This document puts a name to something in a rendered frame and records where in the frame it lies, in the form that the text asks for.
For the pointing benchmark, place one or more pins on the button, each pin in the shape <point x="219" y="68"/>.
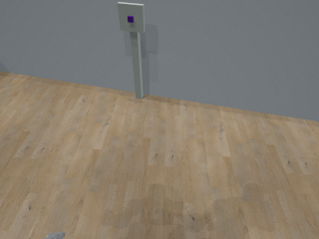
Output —
<point x="131" y="19"/>

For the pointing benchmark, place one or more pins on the panel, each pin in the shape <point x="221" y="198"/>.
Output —
<point x="136" y="10"/>

